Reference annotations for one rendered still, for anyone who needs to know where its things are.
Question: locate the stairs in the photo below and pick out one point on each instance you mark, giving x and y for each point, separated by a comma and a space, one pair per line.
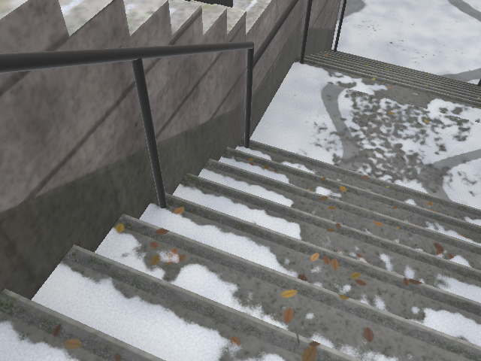
398, 73
267, 255

